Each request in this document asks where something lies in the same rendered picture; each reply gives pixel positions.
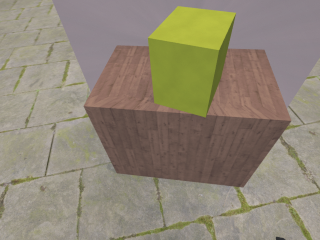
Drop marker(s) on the pedestal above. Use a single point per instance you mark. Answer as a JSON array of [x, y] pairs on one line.
[[245, 119]]

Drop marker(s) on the carton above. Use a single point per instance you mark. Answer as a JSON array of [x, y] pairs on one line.
[[187, 56]]

